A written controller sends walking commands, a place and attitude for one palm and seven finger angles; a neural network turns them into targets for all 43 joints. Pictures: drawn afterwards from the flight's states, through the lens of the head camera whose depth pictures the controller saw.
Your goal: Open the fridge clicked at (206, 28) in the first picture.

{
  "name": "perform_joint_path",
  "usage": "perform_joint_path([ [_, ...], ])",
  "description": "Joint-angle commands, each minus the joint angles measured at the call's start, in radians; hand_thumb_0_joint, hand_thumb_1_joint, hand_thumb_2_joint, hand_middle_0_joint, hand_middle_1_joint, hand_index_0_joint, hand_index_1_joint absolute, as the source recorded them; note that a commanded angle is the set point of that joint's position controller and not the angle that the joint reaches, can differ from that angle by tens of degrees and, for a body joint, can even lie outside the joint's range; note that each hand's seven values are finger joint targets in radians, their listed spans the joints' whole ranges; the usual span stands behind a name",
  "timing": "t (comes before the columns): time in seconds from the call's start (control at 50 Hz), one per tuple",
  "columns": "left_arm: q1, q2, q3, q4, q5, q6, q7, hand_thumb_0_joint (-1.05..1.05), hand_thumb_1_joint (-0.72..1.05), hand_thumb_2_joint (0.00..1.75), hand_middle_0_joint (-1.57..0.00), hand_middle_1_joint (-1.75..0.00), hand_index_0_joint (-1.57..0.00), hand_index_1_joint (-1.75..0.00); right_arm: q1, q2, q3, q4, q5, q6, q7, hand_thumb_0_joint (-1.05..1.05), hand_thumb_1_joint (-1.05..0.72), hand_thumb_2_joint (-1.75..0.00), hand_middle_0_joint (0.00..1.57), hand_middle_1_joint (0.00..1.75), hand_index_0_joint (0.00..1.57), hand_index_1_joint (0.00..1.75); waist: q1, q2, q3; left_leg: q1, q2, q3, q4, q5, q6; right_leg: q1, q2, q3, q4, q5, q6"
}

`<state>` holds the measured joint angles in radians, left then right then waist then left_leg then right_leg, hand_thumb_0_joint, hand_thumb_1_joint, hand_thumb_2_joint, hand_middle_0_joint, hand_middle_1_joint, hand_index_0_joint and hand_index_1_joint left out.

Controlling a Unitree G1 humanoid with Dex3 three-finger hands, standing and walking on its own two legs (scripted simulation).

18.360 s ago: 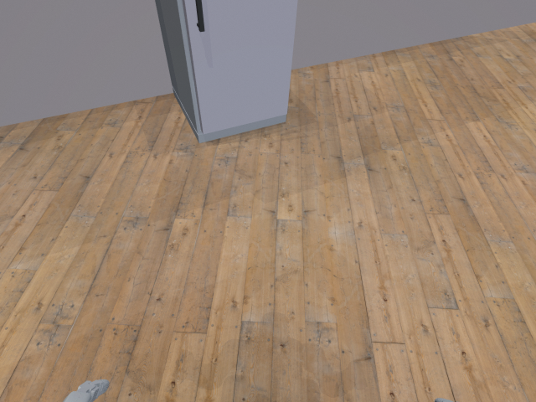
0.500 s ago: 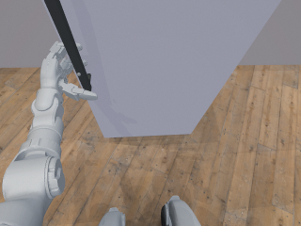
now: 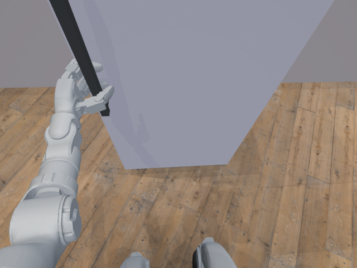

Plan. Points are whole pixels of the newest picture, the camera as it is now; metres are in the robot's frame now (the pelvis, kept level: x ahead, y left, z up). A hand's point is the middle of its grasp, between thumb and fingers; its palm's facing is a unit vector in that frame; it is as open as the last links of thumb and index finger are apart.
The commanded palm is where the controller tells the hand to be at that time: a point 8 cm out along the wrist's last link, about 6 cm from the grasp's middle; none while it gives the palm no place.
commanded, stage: grip the handle and tug to test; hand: left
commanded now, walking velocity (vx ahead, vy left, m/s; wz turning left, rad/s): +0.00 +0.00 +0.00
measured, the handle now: (81, 44) +0.54 +0.17 +0.16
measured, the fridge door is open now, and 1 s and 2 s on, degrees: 0 2 29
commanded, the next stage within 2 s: pull the door a little, standing still in 0.86 s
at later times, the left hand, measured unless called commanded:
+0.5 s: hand (100, 97) +0.47 +0.15 +0.07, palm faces +0.01 -1.00 -0.01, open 6.1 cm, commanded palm +0.43 +0.21 +0.08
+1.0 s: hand (100, 104) +0.45 +0.15 +0.07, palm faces -0.02 -1.00 -0.01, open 6.3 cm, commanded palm +0.43 +0.20 +0.08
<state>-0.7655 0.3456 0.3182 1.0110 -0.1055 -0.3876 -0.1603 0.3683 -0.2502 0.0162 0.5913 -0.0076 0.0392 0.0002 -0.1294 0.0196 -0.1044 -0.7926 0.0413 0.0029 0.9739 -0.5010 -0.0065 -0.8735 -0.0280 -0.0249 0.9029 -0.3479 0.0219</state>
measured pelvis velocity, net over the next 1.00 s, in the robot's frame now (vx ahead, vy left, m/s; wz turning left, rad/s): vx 0.05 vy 0.01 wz -0.04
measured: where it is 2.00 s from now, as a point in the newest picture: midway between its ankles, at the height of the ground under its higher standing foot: outside the picture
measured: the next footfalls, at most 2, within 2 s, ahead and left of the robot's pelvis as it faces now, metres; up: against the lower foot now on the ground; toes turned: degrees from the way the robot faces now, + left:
none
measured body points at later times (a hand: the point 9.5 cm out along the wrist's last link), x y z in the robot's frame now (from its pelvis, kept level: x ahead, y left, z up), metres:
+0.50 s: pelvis +0.01 +0.00 +0.01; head +0.11 +0.00 +0.45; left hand +0.47 +0.21 +0.08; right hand +0.05 -0.27 -0.11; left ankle -0.02 +0.12 -0.68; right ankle +0.04 -0.14 -0.68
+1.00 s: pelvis +0.05 +0.01 +0.02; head +0.13 +0.01 +0.46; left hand +0.45 +0.20 +0.08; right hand +0.11 -0.25 -0.09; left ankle -0.02 +0.12 -0.68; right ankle +0.04 -0.14 -0.68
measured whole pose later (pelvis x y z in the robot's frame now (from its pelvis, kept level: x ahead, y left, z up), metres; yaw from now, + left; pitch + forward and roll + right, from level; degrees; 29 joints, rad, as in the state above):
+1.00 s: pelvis +0.05 +0.01 +0.02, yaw -2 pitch +18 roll -1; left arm -0.37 0.23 0.24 0.56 -0.16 -0.32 -0.12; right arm 0.37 -0.24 -0.01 0.55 0.00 0.02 0.02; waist -0.09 0.03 -0.14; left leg -0.64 0.04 0.04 0.85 -0.49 0.00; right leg -0.75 -0.02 0.01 0.80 -0.35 0.03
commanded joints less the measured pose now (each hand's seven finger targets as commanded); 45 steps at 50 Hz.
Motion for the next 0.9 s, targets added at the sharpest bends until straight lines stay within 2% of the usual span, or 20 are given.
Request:
perform_joint_path([
  [0.0, -0.365, 0.217, 0.031, -0.249, -0.019, -0.086, -0.011, 0.0, 0.85, 0.88, -0.44, -1.39, -0.44, -1.39, 0.126, -0.161, -0.064, -0.069, 0.0, -0.025, -0.009, 0.0, -0.9, -0.9, 0.2, 0.3, 0.2, 0.3, 0.017, 0.046, -0.468, 0.149, -0.043, 0.006, -0.119, 0.419, 0.013, 0.388, 0.05, -0.006, -0.057, 0.383, -0.04],
  [0.02, -0.37, 0.231, 0.037, -0.257, -0.02, -0.09, -0.013, 0.0, 0.9, 0.9, -0.45, -1.4, -0.45, -1.4, 0.13, -0.163, -0.064, -0.072, 0.0, -0.025, -0.012, 0.0, -0.9, -0.9, 0.2, 0.3, 0.2, 0.3, 0.016, 0.049, -0.469, 0.158, -0.042, 0.002, -0.118, 0.438, 0.013, 0.386, 0.051, -0.008, -0.05, 0.392, -0.043],
  [0.1, -0.332, 0.198, 0.015, -0.32, -0.027, -0.09, -0.017, 0.0, 0.9, 0.9, -0.45, -1.4, -0.45, -1.4, 0.123, -0.158, -0.068, -0.08, 0.001, -0.027, -0.006, 0.0, -0.9, -0.9, 0.2, 0.3, 0.2, 0.3, 0.03, 0.084, -0.516, 0.202, -0.039, 0.002, -0.12, 0.501, 0.007, 0.403, 0.052, -0.009, -0.048, 0.432, -0.044],
  [0.18, -0.302, 0.215, 0.036, -0.323, -0.035, -0.082, -0.01, 0.0, 0.9, 0.9, -0.45, -1.4, -0.45, -1.4, 0.126, -0.161, -0.07, -0.075, 0.003, -0.025, -0.007, 0.0, -0.9, -0.9, 0.2, 0.3, 0.2, 0.3, 0.031, 0.035, -0.494, 0.167, -0.039, 0.007, -0.125, 0.489, 0.011, 0.438, 0.052, -0.004, -0.054, 0.457, -0.041],
  [0.3, -0.234, 0.23, 0.054, -0.371, -0.036, -0.086, -0.009, 0.0, 0.9, 0.9, -0.45, -1.4, -0.45, -1.4, 0.116, -0.156, -0.072, -0.085, 0.004, -0.026, -0.008, 0.0, -0.9, -0.9, 0.2, 0.3, 0.2, 0.3, 0.051, 0.051, -0.493, 0.154, -0.041, 0.021, -0.136, 0.497, 0.013, 0.486, 0.047, 0.006, -0.057, 0.498, -0.045],
  [0.38, -0.221, 0.21, 0.042, -0.377, -0.04, -0.082, -0.012, 0.0, 0.9, 0.9, -0.45, -1.4, -0.45, -1.4, 0.116, -0.153, -0.073, -0.084, 0.005, -0.028, -0.008, 0.0, -0.9, -0.9, 0.2, 0.3, 0.2, 0.3, 0.046, 0.05, -0.48, 0.167, -0.039, 0.023, -0.136, 0.519, 0.013, 0.478, 0.048, 0.006, -0.059, 0.511, -0.043],
  [0.42, -0.203, 0.24, 0.062, -0.403, -0.039, -0.085, -0.012, 0.0, 0.9, 0.9, -0.45, -1.4, -0.45, -1.4, 0.119, -0.156, -0.074, -0.09, 0.004, -0.029, -0.01, 0.0, -0.9, -0.9, 0.2, 0.3, 0.2, 0.3, 0.057, 0.059, -0.5, 0.17, -0.037, 0.02, -0.136, 0.545, 0.013, 0.494, 0.046, 0.008, -0.05, 0.526, -0.048],
  [0.46, -0.168, 0.194, 0.041, -0.398, -0.047, -0.079, -0.013, 0.0, 0.9, 0.9, -0.45, -1.4, -0.45, -1.4, 0.114, -0.149, -0.075, -0.09, 0.005, -0.03, -0.006, 0.0, -0.9, -0.9, 0.2, 0.3, 0.2, 0.3, 0.054, 0.05, -0.488, 0.18, -0.035, 0.025, -0.139, 0.561, 0.012, 0.487, 0.046, 0.005, -0.057, 0.538, -0.044],
  [0.48, -0.159, 0.213, 0.053, -0.419, -0.048, -0.08, -0.012, 0.0, 0.9, 0.9, -0.45, -1.4, -0.45, -1.4, 0.114, -0.152, -0.076, -0.091, 0.005, -0.031, -0.006, 0.0, -0.9, -0.9, 0.2, 0.3, 0.2, 0.3, 0.062, 0.051, -0.5, 0.18, -0.034, 0.023, -0.141, 0.565, 0.011, 0.497, 0.044, 0.007, -0.055, 0.54, -0.045],
  [0.52, -0.117, 0.174, 0.024, -0.46, -0.055, -0.08, -0.015, 0.0, 0.9, 0.9, -0.45, -1.4, -0.45, -1.4, 0.108, -0.149, -0.077, -0.108, 0.006, -0.035, -0.003, 0.0, -0.9, -0.9, 0.2, 0.3, 0.2, 0.3, 0.067, 0.06, -0.517, 0.202, -0.033, 0.023, -0.146, 0.598, 0.012, 0.506, 0.046, 0.004, -0.055, 0.549, -0.048],
  [0.54, -0.084, 0.182, 0.038, -0.448, -0.055, -0.075, -0.012, 0.0, 0.9, 0.9, -0.45, -1.4, -0.45, -1.4, 0.107, -0.147, -0.077, -0.102, 0.007, -0.035, -0.002, 0.0, -0.9, -0.9, 0.2, 0.3, 0.2, 0.3, 0.075, 0.057, -0.505, 0.2, -0.029, 0.021, -0.149, 0.615, 0.009, 0.504, 0.043, 0.002, -0.053, 0.554, -0.049],
  [0.56, -0.081, 0.164, 0.025, -0.459, -0.058, -0.07, -0.012, 0.0, 0.9, 0.9, -0.45, -1.4, -0.45, -1.4, 0.106, -0.146, -0.078, -0.103, 0.006, -0.035, 0.0, 0.0, -0.9, -0.9, 0.2, 0.3, 0.2, 0.3, 0.068, 0.048, -0.501, 0.195, -0.029, 0.027, -0.148, 0.608, 0.011, 0.506, 0.045, 0.003, -0.056, 0.564, -0.046],
  [0.58, -0.067, 0.18, 0.037, -0.478, -0.059, -0.07, -0.009, 0.0, 0.9, 0.9, -0.45, -1.4, -0.45, -1.4, 0.105, -0.148, -0.079, -0.104, 0.007, -0.034, 0.001, 0.0, -0.9, -0.9, 0.2, 0.3, 0.2, 0.3, 0.075, 0.036, -0.5, 0.184, -0.03, 0.028, -0.152, 0.599, 0.013, 0.523, 0.044, 0.006, -0.06, 0.569, -0.046],
  [0.64, 0.027, 0.157, 0.031, -0.503, -0.063, -0.061, -0.006, 0.0, 0.9, 0.9, -0.45, -1.4, -0.45, -1.4, 0.098, -0.141, -0.078, -0.12, 0.007, -0.036, 0.005, 0.0, -0.9, -0.9, 0.2, 0.3, 0.2, 0.3, 0.093, 0.041, -0.5, 0.184, -0.028, 0.032, -0.161, 0.644, 0.015, 0.547, 0.039, 0.008, -0.057, 0.602, -0.052],
  [0.66, 0.012, 0.145, 0.014, -0.514, -0.062, -0.056, -0.006, 0.0, 0.9, 0.9, -0.45, -1.4, -0.45, -1.4, 0.098, -0.143, -0.078, -0.118, 0.009, -0.036, 0.005, 0.0, -0.9, -0.9, 0.2, 0.3, 0.2, 0.3, 0.079, 0.026, -0.486, 0.188, -0.025, 0.03, -0.162, 0.643, 0.013, 0.536, 0.041, 0.004, -0.06, 0.602, -0.048],
  [0.72, 0.096, 0.139, 0.016, -0.6, -0.071, -0.056, -0.002, 0.0, 0.9, 0.9, -0.45, -1.4, -0.45, -1.4, 0.099, -0.136, -0.082, -0.136, 0.007, -0.042, 0.01, 0.0, -0.9, -0.9, 0.2, 0.3, 0.2, 0.3, 0.107, 0.063, -0.53, 0.205, -0.024, 0.032, -0.168, 0.718, 0.016, 0.58, 0.035, 0.013, -0.054, 0.656, -0.057],
  [0.74, 0.154, 0.133, 0.022, -0.601, -0.075, -0.05, 0.0, 0.0, 0.9, 0.9, -0.45, -1.4, -0.45, -1.4, 0.097, -0.13, -0.082, -0.135, 0.008, -0.044, 0.012, 0.0, -0.9, -0.9, 0.2, 0.3, 0.2, 0.3, 0.116, 0.049, -0.524, 0.196, -0.02, 0.033, -0.171, 0.744, 0.017, 0.588, 0.03, 0.015, -0.052, 0.674, -0.058],
  [0.78, 0.14, 0.097, -0.017, -0.654, -0.074, -0.045, 0.004, 0.0, 0.9, 0.9, -0.45, -1.4, -0.45, -1.4, 0.091, -0.13, -0.082, -0.136, 0.008, -0.046, 0.016, 0.0, -0.9, -0.9, 0.2, 0.3, 0.2, 0.3, 0.102, 0.054, -0.509, 0.221, -0.016, 0.029, -0.176, 0.758, 0.012, 0.572, 0.033, 0.008, -0.059, 0.671, -0.054],
  [0.8, 0.194, 0.086, -0.013, -0.661, -0.079, -0.039, 0.007, 0.0, 0.9, 0.9, -0.45, -1.4, -0.45, -1.4, 0.088, -0.127, -0.083, -0.143, 0.008, -0.048, 0.02, 0.0, -0.9, -0.9, 0.2, 0.3, 0.2, 0.3, 0.114, 0.053, -0.504, 0.218, -0.018, 0.035, -0.178, 0.754, 0.013, 0.585, 0.034, 0.01, -0.064, 0.674, -0.056],
  [0.88, 0.219, 0.087, -0.015, -0.702, -0.07, -0.032, 0.024, 0.0, 0.9, 0.9, -0.45, -1.4, -0.45, -1.4, 0.087, -0.126, -0.084, -0.141, 0.007, -0.049, 0.02, 0.0, -0.9, -0.9, 0.2, 0.3, 0.2, 0.3, 0.105, 0.02, -0.489, 0.216, -0.017, 0.031, -0.185, 0.757, 0.014, 0.596, 0.033, 0.008, -0.066, 0.694, -0.054],
])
